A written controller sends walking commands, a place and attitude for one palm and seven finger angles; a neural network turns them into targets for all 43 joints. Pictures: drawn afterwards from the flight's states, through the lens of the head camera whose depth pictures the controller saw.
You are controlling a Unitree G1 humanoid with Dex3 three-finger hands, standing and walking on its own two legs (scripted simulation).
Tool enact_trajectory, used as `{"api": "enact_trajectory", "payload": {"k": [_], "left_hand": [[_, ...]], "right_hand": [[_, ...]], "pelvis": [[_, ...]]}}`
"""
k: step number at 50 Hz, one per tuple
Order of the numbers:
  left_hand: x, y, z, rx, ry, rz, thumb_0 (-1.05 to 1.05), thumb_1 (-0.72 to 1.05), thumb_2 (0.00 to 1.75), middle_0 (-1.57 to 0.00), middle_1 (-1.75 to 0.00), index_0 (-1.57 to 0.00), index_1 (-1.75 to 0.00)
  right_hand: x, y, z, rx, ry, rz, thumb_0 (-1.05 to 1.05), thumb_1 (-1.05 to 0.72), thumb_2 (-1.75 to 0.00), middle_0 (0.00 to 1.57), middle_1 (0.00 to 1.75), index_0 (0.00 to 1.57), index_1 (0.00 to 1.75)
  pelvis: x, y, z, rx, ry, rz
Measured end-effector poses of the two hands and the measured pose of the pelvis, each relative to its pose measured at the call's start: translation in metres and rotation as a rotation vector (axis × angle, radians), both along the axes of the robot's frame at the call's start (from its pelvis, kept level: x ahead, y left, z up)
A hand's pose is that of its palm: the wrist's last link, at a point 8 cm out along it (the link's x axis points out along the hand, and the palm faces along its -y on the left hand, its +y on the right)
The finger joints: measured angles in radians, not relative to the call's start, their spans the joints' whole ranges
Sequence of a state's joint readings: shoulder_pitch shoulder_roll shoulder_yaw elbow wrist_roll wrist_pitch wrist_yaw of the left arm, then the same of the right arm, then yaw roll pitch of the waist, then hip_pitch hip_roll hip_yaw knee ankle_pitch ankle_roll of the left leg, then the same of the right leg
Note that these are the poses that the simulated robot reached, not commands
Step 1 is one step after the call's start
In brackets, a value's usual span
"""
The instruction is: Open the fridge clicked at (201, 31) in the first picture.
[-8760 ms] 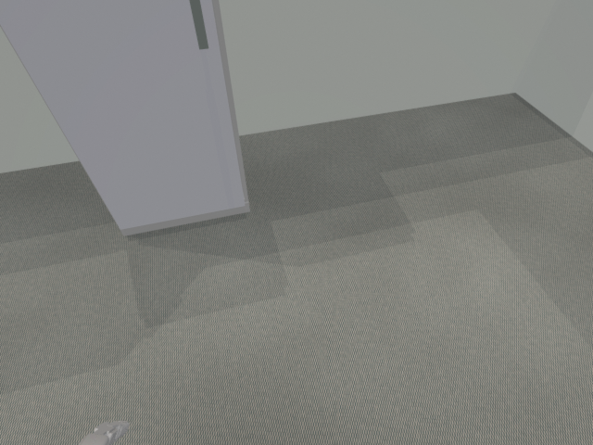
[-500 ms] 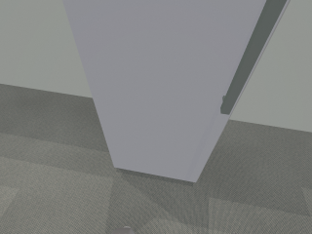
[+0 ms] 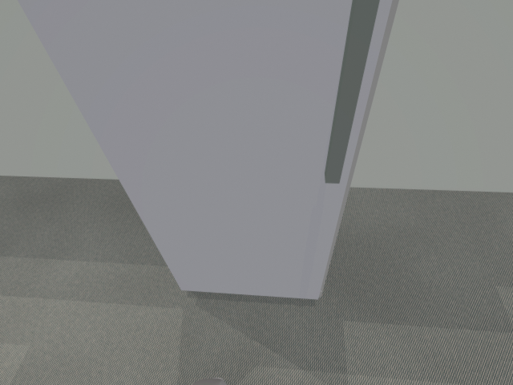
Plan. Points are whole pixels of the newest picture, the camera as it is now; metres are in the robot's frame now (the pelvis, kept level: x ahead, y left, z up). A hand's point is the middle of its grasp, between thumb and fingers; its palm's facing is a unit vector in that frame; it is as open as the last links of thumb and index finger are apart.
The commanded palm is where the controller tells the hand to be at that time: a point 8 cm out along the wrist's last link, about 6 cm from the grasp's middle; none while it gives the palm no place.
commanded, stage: come to a stop and stand still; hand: right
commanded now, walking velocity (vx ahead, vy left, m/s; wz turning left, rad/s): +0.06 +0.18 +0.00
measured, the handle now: (344, 96) +0.49 -0.12 +0.21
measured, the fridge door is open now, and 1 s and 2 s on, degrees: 0 0 0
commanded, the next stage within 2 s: look again from close up in 1.30 s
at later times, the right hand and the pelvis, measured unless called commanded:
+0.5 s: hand out of the picture -0.02 -0.13 -0.16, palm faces +0.00 +0.98 -0.20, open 7.3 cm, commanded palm none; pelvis -0.04 +0.04 +0.01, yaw +1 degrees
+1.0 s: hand out of the picture -0.04 -0.08 -0.17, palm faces +0.04 +0.99 -0.12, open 7.4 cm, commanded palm none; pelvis -0.01 +0.06 +0.01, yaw +1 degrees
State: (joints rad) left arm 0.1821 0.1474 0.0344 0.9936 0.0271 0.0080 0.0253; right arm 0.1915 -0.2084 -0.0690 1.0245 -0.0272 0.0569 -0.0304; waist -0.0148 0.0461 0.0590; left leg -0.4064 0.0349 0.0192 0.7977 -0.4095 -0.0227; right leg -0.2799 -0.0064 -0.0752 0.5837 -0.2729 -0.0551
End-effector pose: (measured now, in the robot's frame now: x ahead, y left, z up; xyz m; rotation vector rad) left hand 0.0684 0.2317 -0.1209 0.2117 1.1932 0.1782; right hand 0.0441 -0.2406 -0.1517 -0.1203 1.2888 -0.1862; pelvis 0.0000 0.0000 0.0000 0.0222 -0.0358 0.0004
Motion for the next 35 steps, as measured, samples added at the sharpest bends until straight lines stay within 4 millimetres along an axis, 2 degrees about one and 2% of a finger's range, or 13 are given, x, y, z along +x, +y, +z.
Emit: {"api": "enact_trajectory", "payload": {"k": [7, 12, 17, 24, 30, 35], "left_hand": [[-0.011, -0.010, 0.015, 0.010, -0.005, 0.023, 0.00, 0.93, 0.89, -0.20, -0.30, -0.20, -0.30], [-0.039, -0.004, 0.013, 0.008, 0.032, 0.065, 0.00, 0.93, 0.89, -0.20, -0.30, -0.21, -0.30], [-0.083, 0.009, 0.002, -0.020, 0.122, 0.106, 0.00, 0.92, 0.89, -0.20, -0.30, -0.20, -0.30], [-0.141, 0.025, -0.022, -0.098, 0.249, 0.142, 0.00, 0.92, 0.89, -0.20, -0.30, -0.20, -0.30], [-0.168, 0.024, -0.024, -0.131, 0.305, 0.144, 0.00, 0.91, 0.89, -0.20, -0.30, -0.20, -0.30], [-0.177, 0.020, -0.023, -0.143, 0.343, 0.155, 0.00, 0.91, 0.89, -0.20, -0.30, -0.20, -0.30]], "right_hand": [[-0.045, -0.007, 0.008, 0.026, 0.105, -0.001, 0.01, -0.91, -0.90, 0.20, 0.30, 0.20, 0.30], [-0.066, -0.001, 0.010, 0.031, 0.173, 0.019, 0.01, -0.91, -0.90, 0.20, 0.30, 0.20, 0.30], [-0.066, 0.017, 0.013, 0.025, 0.160, 0.048, 0.01, -0.91, -0.90, 0.19, 0.30, 0.20, 0.30], [-0.067, 0.056, 0.018, -0.005, 0.091, 0.060, 0.01, -0.91, -0.90, 0.20, 0.30, 0.20, 0.30], [-0.078, 0.079, 0.015, 0.013, 0.102, 0.047, 0.01, -0.92, -0.90, 0.20, 0.30, 0.20, 0.30], [-0.084, 0.095, 0.010, 0.045, 0.133, 0.037, 0.01, -0.92, -0.90, 0.20, 0.30, 0.20, 0.30]], "pelvis": [[-0.004, -0.009, 0.014, 0.006, 0.017, 0.021], [-0.012, -0.005, 0.016, 0.008, 0.024, 0.029], [-0.023, 0.007, 0.015, 0.000, 0.026, 0.026], [-0.036, 0.035, 0.009, -0.025, 0.005, 0.016], [-0.036, 0.051, 0.007, -0.011, -0.005, 0.015], [-0.033, 0.057, 0.006, -0.014, -0.006, 0.013]]}}
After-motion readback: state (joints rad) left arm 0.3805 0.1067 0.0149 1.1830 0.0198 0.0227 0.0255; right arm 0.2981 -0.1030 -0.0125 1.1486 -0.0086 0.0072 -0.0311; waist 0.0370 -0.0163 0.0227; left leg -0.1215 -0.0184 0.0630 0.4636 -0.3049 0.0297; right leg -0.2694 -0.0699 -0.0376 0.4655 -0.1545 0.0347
